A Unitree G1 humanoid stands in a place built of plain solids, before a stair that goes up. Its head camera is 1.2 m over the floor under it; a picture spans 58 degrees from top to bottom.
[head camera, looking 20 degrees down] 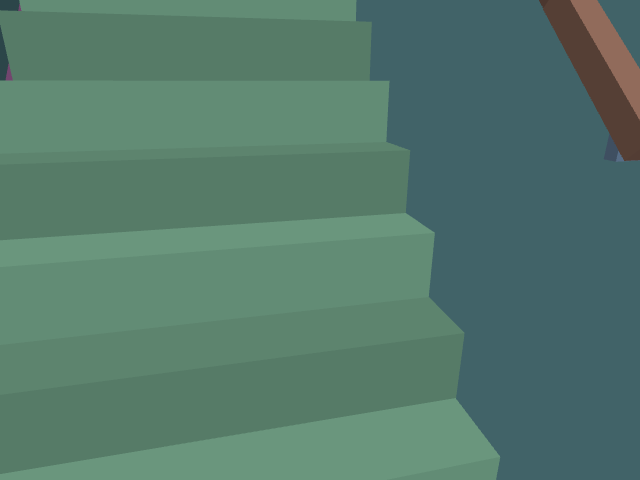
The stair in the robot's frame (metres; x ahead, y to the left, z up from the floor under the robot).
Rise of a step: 0.20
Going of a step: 0.20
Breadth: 1.20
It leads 13 degrees to the left of straight ahead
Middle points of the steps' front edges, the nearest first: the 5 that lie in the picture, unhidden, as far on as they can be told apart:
0.82 0.22 0.60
1.02 0.26 0.80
1.21 0.31 1.01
1.41 0.35 1.21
1.60 0.40 1.41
